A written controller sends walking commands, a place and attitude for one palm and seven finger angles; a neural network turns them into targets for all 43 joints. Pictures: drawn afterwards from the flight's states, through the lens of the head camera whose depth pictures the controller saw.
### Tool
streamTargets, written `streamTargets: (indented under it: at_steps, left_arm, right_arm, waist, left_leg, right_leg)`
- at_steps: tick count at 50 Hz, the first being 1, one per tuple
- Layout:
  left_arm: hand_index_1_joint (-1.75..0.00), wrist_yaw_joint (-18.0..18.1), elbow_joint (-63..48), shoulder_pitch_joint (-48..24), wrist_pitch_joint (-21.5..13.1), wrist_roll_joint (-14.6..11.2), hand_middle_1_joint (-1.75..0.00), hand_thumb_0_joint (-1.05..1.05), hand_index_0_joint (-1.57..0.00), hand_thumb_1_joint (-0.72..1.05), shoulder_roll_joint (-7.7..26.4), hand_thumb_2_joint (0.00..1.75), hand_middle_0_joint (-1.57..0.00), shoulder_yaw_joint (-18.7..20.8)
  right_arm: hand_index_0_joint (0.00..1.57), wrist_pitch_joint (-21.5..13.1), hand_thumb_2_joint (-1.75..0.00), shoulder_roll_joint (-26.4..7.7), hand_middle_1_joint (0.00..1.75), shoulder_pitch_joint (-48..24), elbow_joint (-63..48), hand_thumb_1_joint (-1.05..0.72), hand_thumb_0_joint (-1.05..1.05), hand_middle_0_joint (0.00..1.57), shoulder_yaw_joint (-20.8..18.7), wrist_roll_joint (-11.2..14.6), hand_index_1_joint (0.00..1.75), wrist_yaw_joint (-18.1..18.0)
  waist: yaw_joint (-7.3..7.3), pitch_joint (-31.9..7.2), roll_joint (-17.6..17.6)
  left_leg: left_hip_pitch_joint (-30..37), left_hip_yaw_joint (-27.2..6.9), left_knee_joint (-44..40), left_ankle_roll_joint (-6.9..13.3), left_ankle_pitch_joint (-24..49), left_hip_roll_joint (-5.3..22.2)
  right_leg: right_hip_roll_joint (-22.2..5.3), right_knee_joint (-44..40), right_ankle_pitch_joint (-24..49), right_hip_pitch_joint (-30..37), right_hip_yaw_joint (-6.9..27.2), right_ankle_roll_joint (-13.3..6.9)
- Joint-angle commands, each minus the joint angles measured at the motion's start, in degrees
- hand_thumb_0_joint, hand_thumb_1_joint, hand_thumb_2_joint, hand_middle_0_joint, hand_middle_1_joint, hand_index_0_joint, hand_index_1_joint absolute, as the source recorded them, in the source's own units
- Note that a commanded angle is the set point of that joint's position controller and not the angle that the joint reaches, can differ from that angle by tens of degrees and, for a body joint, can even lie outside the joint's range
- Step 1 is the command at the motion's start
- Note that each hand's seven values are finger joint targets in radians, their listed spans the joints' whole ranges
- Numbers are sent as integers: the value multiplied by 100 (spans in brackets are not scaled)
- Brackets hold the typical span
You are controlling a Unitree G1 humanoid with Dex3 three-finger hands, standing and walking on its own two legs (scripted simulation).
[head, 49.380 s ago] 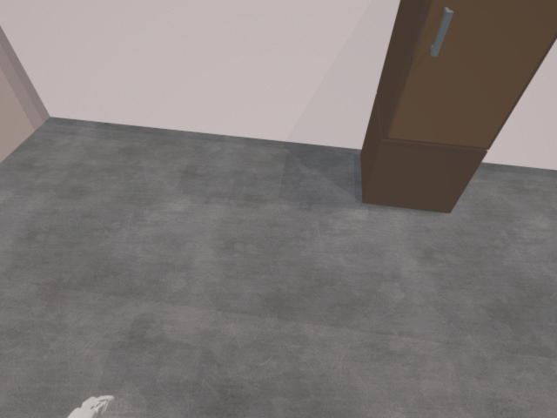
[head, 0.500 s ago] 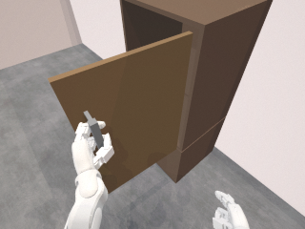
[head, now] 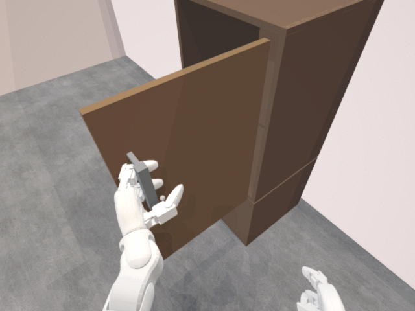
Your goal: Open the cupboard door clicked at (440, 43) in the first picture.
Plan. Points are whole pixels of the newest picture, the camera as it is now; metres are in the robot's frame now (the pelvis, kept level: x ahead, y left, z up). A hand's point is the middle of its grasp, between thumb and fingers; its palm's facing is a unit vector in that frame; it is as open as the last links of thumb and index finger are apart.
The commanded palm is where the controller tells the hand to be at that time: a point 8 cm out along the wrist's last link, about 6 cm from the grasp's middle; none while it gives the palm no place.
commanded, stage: open thumb and fingers to let go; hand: left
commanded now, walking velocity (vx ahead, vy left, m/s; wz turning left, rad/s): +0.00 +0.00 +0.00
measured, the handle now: (143, 182) +0.33 +0.15 +0.09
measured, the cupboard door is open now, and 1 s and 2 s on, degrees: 90 94 91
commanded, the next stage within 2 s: slide the hand sideways off the handle in 0.48 s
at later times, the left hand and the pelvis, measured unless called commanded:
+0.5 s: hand (162, 198) +0.29 +0.11 +0.10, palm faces +0.35 -0.94 +0.01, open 14.5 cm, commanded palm +0.25 +0.14 +0.08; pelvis -0.01 +0.03 +0.00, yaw +0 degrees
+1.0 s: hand (159, 220) +0.25 +0.10 +0.09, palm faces -0.09 -1.00 +0.02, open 16.1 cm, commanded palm +0.22 +0.17 +0.08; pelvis -0.02 +0.03 +0.00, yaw -2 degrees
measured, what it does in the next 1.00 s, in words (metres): stands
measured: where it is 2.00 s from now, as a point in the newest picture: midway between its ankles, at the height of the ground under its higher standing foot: outside the picture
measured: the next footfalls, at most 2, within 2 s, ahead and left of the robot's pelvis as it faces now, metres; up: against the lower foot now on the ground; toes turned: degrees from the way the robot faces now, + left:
none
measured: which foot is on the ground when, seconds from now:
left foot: down 0.00-1.00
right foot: down 0.00-1.00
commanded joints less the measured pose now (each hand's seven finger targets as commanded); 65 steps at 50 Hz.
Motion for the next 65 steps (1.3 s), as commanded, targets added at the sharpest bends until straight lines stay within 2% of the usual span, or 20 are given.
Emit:
streamTargets:
  at_steps: [1,3,5,8,16,23,29,30,31,33,35,36,38,40,44,49,51,55,57,65]
  left_arm:
    - [-122,33,-1305,-1168,-379,219,-122,0,-31,-36,-21,36,-31,-94]
    - [-120,72,-1410,-1323,-368,264,-120,0,-30,-50,-81,30,-30,-180]
    - [-120,114,-1326,-1368,-319,310,-120,0,-30,-50,-157,30,-30,-248]
    - [-105,179,-1232,-1571,-240,407,-105,0,-27,-50,-297,30,-27,-404]
    - [-65,360,-1148,-1734,-61,575,-65,0,-21,-50,-433,30,-21,-558]
    - [-30,434,-1245,-1714,35,520,-30,0,-15,-50,-578,30,-15,-645]
    - [-30,506,-1270,-1781,121,515,-30,0,-15,-50,-583,30,-15,-650]
    - [-30,-675,-1095,-1717,-118,1010,-30,0,-15,-50,-135,30,-15,-1702]
    - [-30,-1338,-1433,-2011,-367,750,-30,0,-15,-50,282,30,-15,-1230]
    - [-30,-2013,-1493,-2200,-685,573,-30,0,-15,-50,749,30,-15,-939]
    - [-30,-2712,-1388,-2225,-786,197,-30,0,-15,-50,644,30,-15,-1076]
    - [-30,-2989,-1304,-2093,-735,-136,-30,0,-15,-50,546,30,-15,-1038]
    - [-30,-3146,-1283,-1853,-604,-675,-30,0,-15,-50,505,30,-15,-651]
    - [-30,-3048,-1258,-1572,-453,-954,-30,0,-15,-50,532,30,-15,-310]
    - [-30,-2600,-1497,-876,-454,-755,-30,0,-15,-50,727,30,-15,12]
    - [-30,-2405,-1630,-646,-517,-451,-30,0,-15,-50,1105,30,-15,282]
    - [-30,-2414,-1659,-348,-533,-459,-30,0,-15,-50,1441,30,-15,662]
    - [-30,-2570,-2033,-23,-574,-592,-30,0,-15,-50,1312,30,-15,629]
    - [-30,-2654,-2031,313,-570,-720,-30,0,-15,-50,1315,30,-15,712]
    - [-30,-3033,-2484,918,-857,-931,-30,0,-15,-50,1655,30,-15,1064]
  right_arm:
    - [20,-243,-90,-455,30,-644,-938,-90,0,20,-171,15,30,20]
    - [20,-232,-90,-444,30,-674,-969,-90,0,20,-177,14,30,38]
    - [20,-213,-90,-449,30,-688,-971,-90,0,20,-171,15,30,44]
    - [20,-180,-90,-444,30,-745,-972,-90,0,20,-157,21,30,60]
    - [20,-81,-90,-427,30,-758,-972,-90,0,20,-170,15,30,92]
    - [20,-15,-90,-410,30,-811,-987,-90,0,20,-174,39,30,131]
    - [20,15,-90,-407,30,-886,-976,-90,0,20,-153,37,30,152]
    - [20,34,-90,-595,30,-406,-775,-90,0,20,-135,37,30,189]
    - [20,25,-90,-604,30,-310,-974,-90,0,20,-199,120,30,139]
    - [20,-75,-90,-570,30,-382,-1030,-90,0,20,-131,152,30,3]
    - [20,-244,-90,-578,30,-405,-1100,-90,0,20,-59,244,30,-48]
    - [20,-316,-90,-584,30,-454,-1162,-90,0,20,-18,321,30,-60]
    - [20,-489,-90,-588,30,-589,-1241,-90,0,20,10,414,30,-105]
    - [20,-640,-90,-603,30,-642,-1273,-90,0,20,28,441,30,-104]
    - [20,-805,-90,-597,30,-574,-1320,-90,0,20,-2,412,30,42]
    - [20,-793,-90,-606,30,-521,-1367,-90,0,20,-17,355,30,140]
    - [20,-764,-90,-621,30,-511,-1359,-90,0,20,-32,347,30,130]
    - [20,-767,-90,-570,30,-545,-1441,-90,0,20,-19,368,30,114]
    - [20,-792,-90,-584,30,-539,-1448,-90,0,20,-29,379,30,96]
    - [20,-1006,-90,-652,30,-359,-1394,-90,0,20,-103,392,30,17]
  waist:
    - [48,-986,-716]
    - [16,-1003,-663]
    - [-4,-919,-762]
    - [-8,-775,-538]
    - [36,-945,-480]
    - [54,-1004,-541]
    - [66,-940,-490]
    - [-431,-678,-832]
    - [-266,-1031,-572]
    - [-164,-1189,-355]
    - [-241,-1045,-304]
    - [-223,-895,-229]
    - [-105,-786,-300]
    - [1,-767,-577]
    - [181,-759,-539]
    - [182,-567,-495]
    - [282,-579,-436]
    - [227,-595,-192]
    - [209,-548,-405]
    - [136,-729,-343]
  left_leg:
    - [186,35,-299,246,1221,-244]
    - [218,37,-306,243,1223,-232]
    - [198,13,-318,243,1203,-222]
    - [204,-23,-353,231,1057,-208]
    - [204,-111,-367,189,1222,-160]
    - [207,-142,-369,162,1271,-130]
    - [150,-174,-363,146,1130,-131]
    - [306,-163,-305,228,1269,-115]
    - [298,-139,-275,255,1313,-138]
    - [367,-123,-267,287,1219,-196]
    - [349,-173,-291,296,970,-219]
    - [317,-201,-344,273,852,-199]
    - [236,-265,-446,220,569,-200]
    - [143,-293,-532,193,350,-200]
    - [101,-236,-628,157,479,-178]
    - [-33,-96,-607,193,396,-168]
    - [-93,-38,-594,201,460,-177]
    - [-62,57,-546,198,591,-205]
    - [-118,53,-503,214,618,-201]
    - [-151,56,-257,238,896,-249]
  right_leg:
    - [-213,-727,1527,596,519,190]
    - [-196,-678,1475,534,482,177]
    - [-174,-671,1372,473,432,158]
    - [-150,-658,1038,301,380,114]
    - [-75,-467,1057,296,240,32]
    - [-40,-400,1056,288,175,11]
    - [-30,-393,870,204,163,0]
    - [-62,-288,1257,-69,351,43]
    - [-79,-221,1429,58,340,11]
    - [-83,-209,1467,174,395,8]
    - [-69,-260,1212,70,371,19]
    - [-42,-323,1069,65,345,5]
    - [5,-408,721,76,239,26]
    - [18,-497,441,100,177,70]
    - [7,-422,450,164,174,64]
    - [2,-480,367,138,303,72]
    - [2,-532,428,291,375,55]
    - [2,-533,691,382,401,71]
    - [12,-576,745,402,413,103]
    - [-2,-469,1217,430,510,164]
